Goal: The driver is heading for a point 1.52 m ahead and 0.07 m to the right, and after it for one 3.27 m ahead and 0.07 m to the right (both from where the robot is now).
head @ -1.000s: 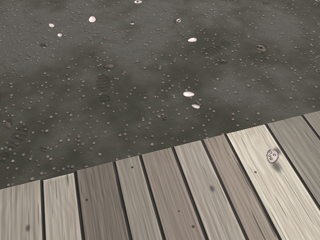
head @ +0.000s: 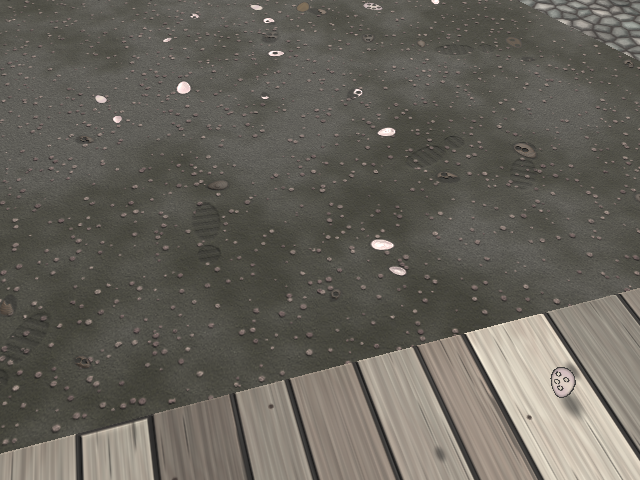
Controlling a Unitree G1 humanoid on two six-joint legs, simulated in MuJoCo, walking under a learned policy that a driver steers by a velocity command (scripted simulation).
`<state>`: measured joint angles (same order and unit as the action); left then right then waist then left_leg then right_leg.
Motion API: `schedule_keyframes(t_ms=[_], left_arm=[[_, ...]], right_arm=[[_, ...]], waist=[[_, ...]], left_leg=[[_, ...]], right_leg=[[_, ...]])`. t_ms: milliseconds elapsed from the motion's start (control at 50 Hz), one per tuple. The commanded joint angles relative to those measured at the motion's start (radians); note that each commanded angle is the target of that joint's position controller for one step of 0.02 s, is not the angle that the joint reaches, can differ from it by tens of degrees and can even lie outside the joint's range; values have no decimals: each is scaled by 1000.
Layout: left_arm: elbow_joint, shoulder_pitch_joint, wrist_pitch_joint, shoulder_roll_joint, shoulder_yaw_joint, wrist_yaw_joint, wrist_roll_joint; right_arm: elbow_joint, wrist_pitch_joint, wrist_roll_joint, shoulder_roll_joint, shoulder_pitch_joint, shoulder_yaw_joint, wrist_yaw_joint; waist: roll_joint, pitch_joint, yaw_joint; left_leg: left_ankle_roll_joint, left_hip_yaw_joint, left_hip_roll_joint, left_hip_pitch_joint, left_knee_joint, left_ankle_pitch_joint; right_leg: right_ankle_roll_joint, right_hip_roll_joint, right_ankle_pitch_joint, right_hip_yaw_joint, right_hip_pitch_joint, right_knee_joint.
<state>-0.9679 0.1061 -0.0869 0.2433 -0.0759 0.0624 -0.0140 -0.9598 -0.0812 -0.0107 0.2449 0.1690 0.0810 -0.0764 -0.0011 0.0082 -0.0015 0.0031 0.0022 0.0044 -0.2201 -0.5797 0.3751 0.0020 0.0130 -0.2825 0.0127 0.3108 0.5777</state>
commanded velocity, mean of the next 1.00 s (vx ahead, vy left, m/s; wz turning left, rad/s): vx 0.00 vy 0.00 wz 0.00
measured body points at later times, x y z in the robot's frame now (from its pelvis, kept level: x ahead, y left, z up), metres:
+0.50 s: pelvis +0.01 +0.01 +0.00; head +0.02 +0.01 +0.45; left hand +0.13 +0.27 -0.13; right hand +0.11 -0.27 -0.13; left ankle -0.04 +0.12 -0.73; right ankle +0.01 -0.12 -0.73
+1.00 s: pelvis +0.01 +0.01 +0.00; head +0.02 +0.01 +0.45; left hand +0.13 +0.29 -0.12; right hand +0.10 -0.27 -0.12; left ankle -0.04 +0.12 -0.73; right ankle +0.01 -0.12 -0.73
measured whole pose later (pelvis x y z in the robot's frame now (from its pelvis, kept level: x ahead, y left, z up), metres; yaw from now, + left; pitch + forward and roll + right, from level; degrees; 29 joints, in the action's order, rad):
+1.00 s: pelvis +0.01 +0.01 +0.00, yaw +0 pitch -1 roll +0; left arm -1.06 0.05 -0.08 0.30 -0.06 0.04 -0.01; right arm -0.97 -0.08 -0.01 0.29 0.17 0.08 -0.07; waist 0.00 -0.05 -0.01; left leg 0.01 -0.01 0.00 -0.15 -0.55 0.37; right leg -0.01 0.00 -0.29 0.02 0.25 0.56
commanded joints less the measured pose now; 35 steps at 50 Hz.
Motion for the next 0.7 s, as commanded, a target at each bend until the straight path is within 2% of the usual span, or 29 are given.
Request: schedule_keyframes(t_ms=[20, 700], left_arm=[[47, -31, -13, 123, -24, -3, -1], [-23, -82, -7, 171, -9, -19, 3]], right_arm=[[44, -14, -1, 125, -2, 24, 0], [33, -11, 2, 170, -5, 25, 8]], waist=[[5, 39, 0], [6, 18, -5]], left_leg=[[27, 23, 27, -47, 89, -253], [35, 29, 29, 5, 106, -287]], right_leg=[[29, -31, 235, 29, -89, -57], [17, -30, 240, 26, -117, -57]])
